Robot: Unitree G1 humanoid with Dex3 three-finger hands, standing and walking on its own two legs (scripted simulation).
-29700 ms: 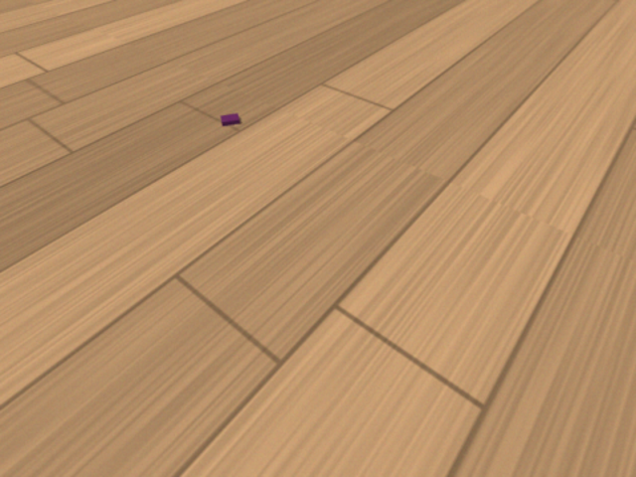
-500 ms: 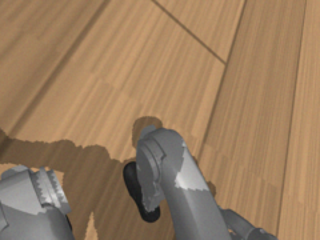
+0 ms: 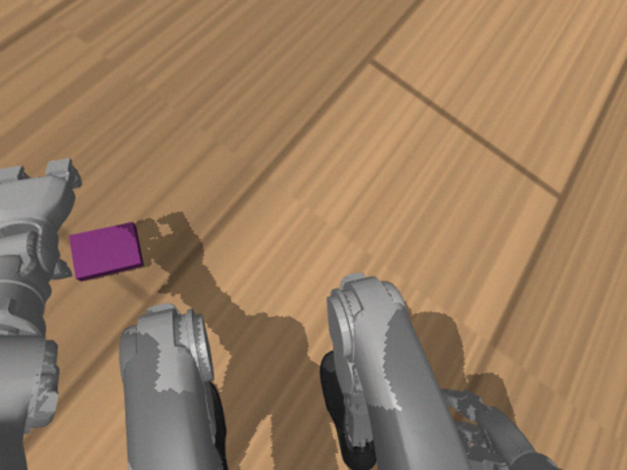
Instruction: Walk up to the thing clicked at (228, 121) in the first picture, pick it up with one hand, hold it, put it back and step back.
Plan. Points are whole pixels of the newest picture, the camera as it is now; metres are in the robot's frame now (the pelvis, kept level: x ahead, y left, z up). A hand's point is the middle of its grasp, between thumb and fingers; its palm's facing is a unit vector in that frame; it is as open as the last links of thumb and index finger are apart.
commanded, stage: withdraw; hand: left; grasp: from above
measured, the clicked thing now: (107, 251) +0.47 +0.30 -0.34
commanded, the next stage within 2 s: home in 0.30 s
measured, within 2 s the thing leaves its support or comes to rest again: neither
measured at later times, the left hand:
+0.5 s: hand (67, 233) +0.46 +0.31 -0.19, palm faces -0.44 -0.05 -0.90, open 13.6 cm
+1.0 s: hand (12, 305) +0.33 +0.28 -0.01, palm faces -0.24 -0.68 -0.69, open 7.8 cm
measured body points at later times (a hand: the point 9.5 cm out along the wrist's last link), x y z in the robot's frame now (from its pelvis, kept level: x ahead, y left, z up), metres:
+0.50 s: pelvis +0.01 +0.00 -0.02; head +0.25 +0.07 +0.35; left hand +0.48 +0.31 -0.14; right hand +0.05 -0.26 -0.13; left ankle +0.09 +0.13 -0.31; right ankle +0.11 -0.12 -0.31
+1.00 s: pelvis +0.01 +0.00 +0.11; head +0.19 +0.06 +0.52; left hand +0.34 +0.31 +0.03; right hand +0.21 -0.25 +0.00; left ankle +0.09 +0.13 -0.31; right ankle +0.11 -0.12 -0.31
